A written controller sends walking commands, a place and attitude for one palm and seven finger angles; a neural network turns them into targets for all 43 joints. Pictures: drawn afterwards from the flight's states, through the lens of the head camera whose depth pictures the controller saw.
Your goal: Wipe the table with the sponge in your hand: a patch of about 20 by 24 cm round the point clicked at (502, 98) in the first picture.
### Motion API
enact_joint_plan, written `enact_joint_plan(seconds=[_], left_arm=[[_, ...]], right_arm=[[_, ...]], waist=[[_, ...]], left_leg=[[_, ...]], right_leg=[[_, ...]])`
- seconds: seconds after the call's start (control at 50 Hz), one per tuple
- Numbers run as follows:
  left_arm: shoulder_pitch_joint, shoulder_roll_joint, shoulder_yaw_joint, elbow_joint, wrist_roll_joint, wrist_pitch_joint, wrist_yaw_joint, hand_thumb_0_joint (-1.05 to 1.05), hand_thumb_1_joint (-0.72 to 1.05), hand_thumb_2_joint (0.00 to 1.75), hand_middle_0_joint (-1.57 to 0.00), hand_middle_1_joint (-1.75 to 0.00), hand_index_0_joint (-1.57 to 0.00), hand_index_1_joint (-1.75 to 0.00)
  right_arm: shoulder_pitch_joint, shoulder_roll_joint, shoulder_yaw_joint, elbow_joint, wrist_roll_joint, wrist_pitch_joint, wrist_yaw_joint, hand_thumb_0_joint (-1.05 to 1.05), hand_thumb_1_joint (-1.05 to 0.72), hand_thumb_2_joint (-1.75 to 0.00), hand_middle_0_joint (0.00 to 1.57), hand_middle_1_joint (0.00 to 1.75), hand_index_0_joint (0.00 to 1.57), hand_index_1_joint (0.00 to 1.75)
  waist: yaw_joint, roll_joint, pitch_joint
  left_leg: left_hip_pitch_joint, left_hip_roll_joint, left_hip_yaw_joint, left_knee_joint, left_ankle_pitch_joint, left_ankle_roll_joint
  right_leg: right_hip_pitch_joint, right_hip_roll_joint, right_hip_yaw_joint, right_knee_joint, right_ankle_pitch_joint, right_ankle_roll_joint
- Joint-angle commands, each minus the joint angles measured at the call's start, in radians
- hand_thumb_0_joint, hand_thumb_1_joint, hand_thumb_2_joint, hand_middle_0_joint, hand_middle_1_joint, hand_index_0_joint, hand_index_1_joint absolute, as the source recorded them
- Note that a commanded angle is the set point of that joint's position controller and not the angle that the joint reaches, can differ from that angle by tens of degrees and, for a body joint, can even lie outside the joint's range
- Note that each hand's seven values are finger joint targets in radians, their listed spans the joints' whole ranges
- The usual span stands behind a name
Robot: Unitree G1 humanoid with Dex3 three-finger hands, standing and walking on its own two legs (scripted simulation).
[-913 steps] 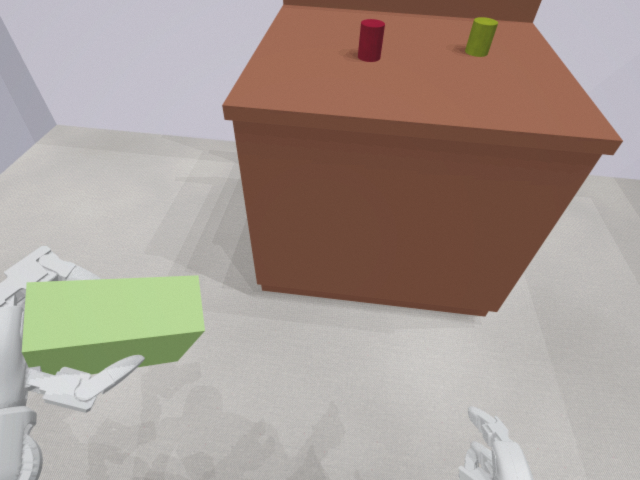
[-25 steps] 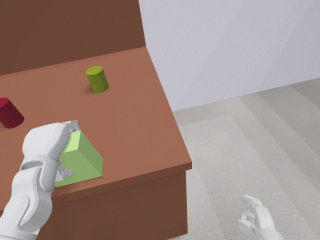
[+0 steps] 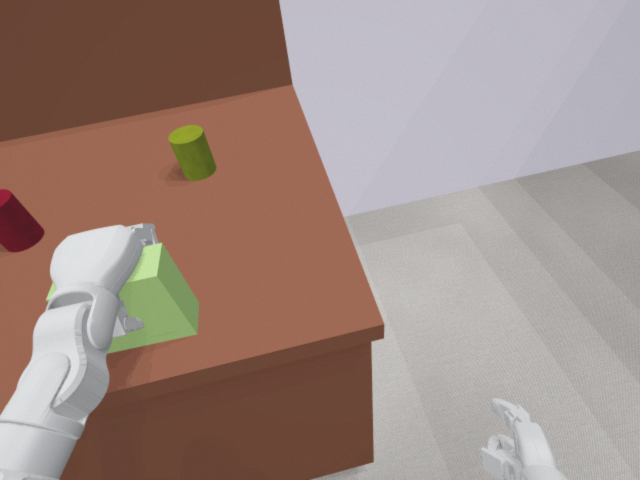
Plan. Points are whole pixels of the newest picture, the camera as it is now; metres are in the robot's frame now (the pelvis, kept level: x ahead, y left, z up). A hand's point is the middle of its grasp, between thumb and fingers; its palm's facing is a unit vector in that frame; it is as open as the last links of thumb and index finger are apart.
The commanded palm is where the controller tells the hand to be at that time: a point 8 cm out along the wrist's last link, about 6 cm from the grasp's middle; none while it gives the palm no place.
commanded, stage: wipe forward along the first lane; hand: left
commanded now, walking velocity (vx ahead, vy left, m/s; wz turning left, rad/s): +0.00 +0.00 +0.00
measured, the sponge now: (140, 311) +0.28 +0.29 +0.07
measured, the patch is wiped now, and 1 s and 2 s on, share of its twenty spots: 0.00 0.15 0.45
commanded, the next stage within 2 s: slide across to the middle lane in 1.16 s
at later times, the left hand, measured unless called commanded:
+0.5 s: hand (127, 252) +0.34 +0.31 +0.12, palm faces -0.03 -0.01 -1.00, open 9.7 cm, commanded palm +0.32 +0.32 +0.15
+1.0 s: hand (134, 219) +0.40 +0.34 +0.12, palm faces -0.08 +0.01 -1.00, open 9.7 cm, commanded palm +0.38 +0.34 +0.15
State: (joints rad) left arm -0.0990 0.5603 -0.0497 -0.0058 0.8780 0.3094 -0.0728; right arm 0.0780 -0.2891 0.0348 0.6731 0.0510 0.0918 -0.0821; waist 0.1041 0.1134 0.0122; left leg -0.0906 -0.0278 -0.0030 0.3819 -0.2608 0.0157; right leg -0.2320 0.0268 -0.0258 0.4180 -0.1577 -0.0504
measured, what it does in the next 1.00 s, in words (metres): stands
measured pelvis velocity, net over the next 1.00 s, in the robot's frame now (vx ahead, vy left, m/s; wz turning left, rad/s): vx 0.01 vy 0.01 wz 0.01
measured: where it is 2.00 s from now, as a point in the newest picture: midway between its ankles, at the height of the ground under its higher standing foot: outside the picture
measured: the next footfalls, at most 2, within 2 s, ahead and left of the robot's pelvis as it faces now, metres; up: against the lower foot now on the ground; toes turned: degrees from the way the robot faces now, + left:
none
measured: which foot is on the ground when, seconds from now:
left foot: down 0.00-1.00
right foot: down 0.00-1.00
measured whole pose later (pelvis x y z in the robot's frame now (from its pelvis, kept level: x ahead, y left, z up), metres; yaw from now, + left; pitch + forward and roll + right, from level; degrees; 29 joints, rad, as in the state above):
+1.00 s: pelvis +0.01 +0.01 +0.00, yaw +1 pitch +6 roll +0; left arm -0.62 0.64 -0.03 0.65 0.94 0.12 -0.08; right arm 0.21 -0.30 0.02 0.69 0.07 0.13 -0.09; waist 0.03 0.07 -0.04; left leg -0.27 -0.03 -0.01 0.46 -0.29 0.03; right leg -0.38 0.02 -0.04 0.44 -0.16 -0.04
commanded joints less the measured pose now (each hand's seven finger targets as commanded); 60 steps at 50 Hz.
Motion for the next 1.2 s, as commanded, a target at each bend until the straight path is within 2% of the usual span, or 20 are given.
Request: enact_joint_plan(seconds=[0.0, 0.04, 0.24, 0.3, 0.36, 0.42, 0.44, 0.52, 0.54, 0.6, 0.62, 0.64, 0.72, 0.76, 0.82, 0.9, 0.94, 1.0, 1.12, 1.18], left_arm=[[-0.236, 0.201, 0.117, -0.026, -0.001, -0.011, 0.03, 0.0, 0.1, 1.3, -1.2, -1.6, -1.2, -1.6], [-0.277, 0.17, 0.079, 0.018, 0.004, -0.008, 0.025, 0.0, 0.1, 1.3, -1.2, -1.6, -1.2, -1.6], [-0.361, 0.188, 0.067, 0.165, 0.023, -0.05, 0.003, 0.0, 0.1, 1.3, -1.2, -1.6, -1.2, -1.6], [-0.368, 0.228, 0.098, 0.22, 0.029, -0.071, 0.004, 0.0, 0.1, 1.3, -1.2, -1.6, -1.2, -1.6], [-0.415, 0.205, 0.07, 0.281, 0.032, -0.079, 0.002, 0.0, 0.1, 1.3, -1.2, -1.6, -1.2, -1.6], [-0.435, 0.248, 0.099, 0.312, 0.042, -0.093, 0.006, 0.0, 0.1, 1.3, -1.2, -1.6, -1.2, -1.6], [-0.452, 0.208, 0.061, 0.327, 0.043, -0.096, 0.004, 0.0, 0.1, 1.3, -1.2, -1.6, -1.2, -1.6], [-0.531, 0.262, 0.087, 0.376, 0.054, -0.109, 0.006, 0.0, 0.1, 1.3, -1.2, -1.6, -1.2, -1.6], [-0.546, 0.22, 0.048, 0.399, 0.058, -0.112, 0.005, 0.0, 0.1, 1.3, -1.2, -1.6, -1.2, -1.6], [-0.575, 0.226, 0.046, 0.435, 0.061, -0.123, 0.005, 0.0, 0.1, 1.3, -1.2, -1.6, -1.2, -1.6], [-0.594, 0.269, 0.08, 0.437, 0.064, -0.128, 0.007, 0.0, 0.1, 1.3, -1.2, -1.6, -1.2, -1.6], [-0.614, 0.221, 0.032, 0.452, 0.064, -0.131, 0.005, 0.0, 0.1, 1.3, -1.2, -1.6, -1.2, -1.6], [-0.633, 0.305, 0.1, 0.503, 0.072, -0.152, 0.008, 0.0, 0.1, 1.3, -1.2, -1.6, -1.2, -1.6], [-0.661, 0.259, 0.054, 0.522, 0.075, -0.161, 0.006, 0.0, 0.1, 1.3, -1.2, -1.6, -1.2, -1.6], [-0.714, 0.287, 0.068, 0.543, 0.083, -0.169, 0.008, 0.0, 0.1, 1.3, -1.2, -1.6, -1.2, -1.6], [-0.753, 0.268, 0.042, 0.594, 0.091, -0.181, 0.009, 0.0, 0.1, 1.3, -1.2, -1.6, -1.2, -1.6], [-0.745, 0.313, 0.081, 0.618, 0.099, -0.192, 0.013, 0.0, 0.1, 1.3, -1.2, -1.6, -1.2, -1.6], [-0.793, 0.273, 0.038, 0.631, 0.098, -0.198, 0.011, 0.0, 0.1, 1.3, -1.2, -1.6, -1.2, -1.6], [-0.812, 0.329, 0.085, 0.66, 0.103, -0.222, 0.017, 0.0, 0.1, 1.3, -1.2, -1.6, -1.2, -1.6], [-0.836, 0.306, 0.057, 0.696, 0.109, -0.223, 0.02, 0.0, 0.1, 1.3, -1.2, -1.6, -1.2, -1.6]], right_arm=[[-0.143, -0.109, -0.043, -0.151, -0.004, -0.049, -0.013, 0.0, -0.9, -0.9, 0.2, 0.3, 0.2, 0.3], [-0.135, -0.109, -0.038, -0.154, 0.002, -0.055, -0.013, 0.0, -0.9, -0.9, 0.2, 0.3, 0.2, 0.3], [-0.083, -0.123, -0.048, -0.142, 0.005, -0.052, -0.013, 0.0, -0.9, -0.9, 0.2, 0.3, 0.2, 0.3], [-0.063, -0.132, -0.054, -0.133, 0.004, -0.042, -0.012, 0.0, -0.9, -0.9, 0.2, 0.3, 0.2, 0.3], [-0.045, -0.133, -0.053, -0.13, 0.009, -0.038, -0.012, 0.0, -0.9, -0.9, 0.2, 0.3, 0.2, 0.3], [-0.035, -0.14, -0.058, -0.132, 0.01, -0.035, -0.012, 0.0, -0.9, -0.9, 0.2, 0.3, 0.2, 0.3], [-0.027, -0.134, -0.056, -0.131, 0.011, -0.035, -0.012, 0.0, -0.9, -0.9, 0.2, 0.3, 0.2, 0.3], [-0.013, -0.144, -0.058, -0.126, 0.013, -0.029, -0.014, 0.0, -0.9, -0.9, 0.2, 0.3, 0.2, 0.3], [0.0, -0.138, -0.056, -0.126, 0.013, -0.03, -0.012, 0.0, -0.9, -0.9, 0.2, 0.3, 0.2, 0.3], [0.012, -0.139, -0.059, -0.124, 0.013, -0.025, -0.014, 0.0, -0.9, -0.9, 0.2, 0.3, 0.2, 0.3], [0.011, -0.145, -0.059, -0.123, 0.014, -0.023, -0.014, 0.0, -0.9, -0.9, 0.2, 0.3, 0.2, 0.3], [0.02, -0.136, -0.057, -0.124, 0.015, -0.024, -0.015, 0.0, -0.9, -0.9, 0.2, 0.3, 0.2, 0.3], [0.035, -0.148, -0.06, -0.118, 0.014, -0.014, -0.015, 0.0, -0.9, -0.9, 0.2, 0.3, 0.2, 0.3], [0.049, -0.142, -0.059, -0.118, 0.016, -0.012, -0.013, 0.0, -0.9, -0.9, 0.2, 0.3, 0.2, 0.3], [0.055, -0.147, -0.06, -0.116, 0.016, -0.007, -0.015, 0.0, -0.9, -0.9, 0.2, 0.3, 0.2, 0.3], [0.085, -0.147, -0.064, -0.107, 0.017, -0.004, -0.012, 0.0, -0.9, -0.9, 0.2, 0.3, 0.2, 0.3], [0.098, -0.149, -0.066, -0.101, 0.016, -0.001, -0.011, 0.0, -0.9, -0.9, 0.2, 0.3, 0.2, 0.3], [0.104, -0.148, -0.066, -0.101, 0.018, 0.005, -0.008, 0.0, -0.9, -0.9, 0.2, 0.3, 0.2, 0.3], [0.122, -0.157, -0.069, -0.096, 0.018, 0.015, -0.006, 0.0, -0.9, -0.9, 0.2, 0.3, 0.2, 0.3], [0.139, -0.155, -0.07, -0.086, 0.02, 0.019, -0.001, 0.0, -0.9, -0.9, 0.2, 0.3, 0.2, 0.3]], waist=[[-0.009, -0.146, -0.161], [-0.021, -0.155, -0.151], [-0.034, -0.155, -0.168], [-0.03, -0.178, -0.18], [-0.046, -0.19, -0.149], [-0.04, -0.162, -0.177], [-0.05, -0.173, -0.178], [-0.055, -0.164, -0.181], [-0.062, -0.169, -0.178], [-0.063, -0.183, -0.187], [-0.059, -0.155, -0.205], [-0.069, -0.169, -0.201], [-0.059, -0.163, -0.221], [-0.071, -0.163, -0.213], [-0.073, -0.136, -0.229], [-0.083, -0.17, -0.244], [-0.074, -0.15, -0.272], [-0.089, -0.155, -0.258], [-0.082, -0.148, -0.289], [-0.094, -0.156, -0.273]], left_leg=[[-0.136, -0.026, -0.008, -0.053, 0.153, 0.031], [-0.153, -0.025, -0.003, -0.052, 0.127, 0.032], [-0.188, -0.027, 0.0, -0.032, 0.106, 0.034], [-0.207, -0.028, -0.003, -0.027, 0.101, 0.034], [-0.227, -0.026, -0.002, -0.025, 0.072, 0.035], [-0.239, -0.028, -0.003, -0.016, 0.072, 0.035], [-0.242, -0.029, 0.004, -0.013, 0.071, 0.035], [-0.253, -0.026, -0.003, -0.012, 0.051, 0.037], [-0.255, -0.027, 0.001, -0.011, 0.056, 0.036], [-0.256, -0.027, 0.002, -0.007, 0.058, 0.039], [-0.259, -0.024, -0.002, -0.009, 0.059, 0.037], [-0.259, -0.027, 0.003, -0.007, 0.055, 0.038], [-0.276, -0.025, -0.003, -0.006, 0.067, 0.037], [-0.271, -0.023, 0.001, -0.004, 0.072, 0.037], [-0.265, -0.022, -0.003, -0.005, 0.086, 0.036], [-0.261, -0.022, -0.001, 0.004, 0.105, 0.038], [-0.266, -0.023, -0.002, 0.009, 0.143, 0.035], [-0.256, -0.02, -0.001, 0.009, 0.141, 0.035], [-0.26, -0.018, -0.008, 0.009, 0.198, 0.03], [-0.25, -0.018, -0.003, 0.014, 0.202, 0.03]], right_leg=[[0.203, -0.019, 0.075, -0.06, 0.045, -0.002], [0.187, -0.021, 0.067, -0.062, 0.007, 0.0], [0.166, -0.022, 0.06, -0.053, 0.007, 0.001], [0.173, -0.02, 0.061, -0.049, 0.016, 0.002], [0.137, -0.018, 0.056, -0.052, -0.012, 0.003], [0.144, -0.018, 0.071, -0.046, -0.009, -0.003], [0.139, -0.021, 0.058, -0.042, -0.008, 0.002], [0.12, -0.018, 0.063, -0.047, -0.031, -0.002], [0.114, -0.02, 0.048, -0.042, -0.027, 0.001], [0.115, -0.019, 0.049, -0.042, -0.015, 0.003], [0.118, -0.019, 0.056, -0.042, -0.017, -0.004], [0.114, -0.022, 0.047, -0.04, -0.018, 0.002], [0.127, -0.02, 0.053, -0.035, 0.0, -0.004], [0.109, -0.019, 0.041, -0.034, 0.008, -0.001], [0.099, -0.017, 0.042, -0.035, 0.02, -0.008], [0.096, -0.017, 0.034, -0.029, 0.048, -0.004], [0.122, -0.018, 0.037, -0.016, 0.088, -0.009], [0.092, -0.016, 0.03, -0.023, 0.09, -0.008], [0.111, -0.015, 0.029, -0.015, 0.148, -0.016], [0.088, -0.013, 0.022, -0.016, 0.146, -0.012]])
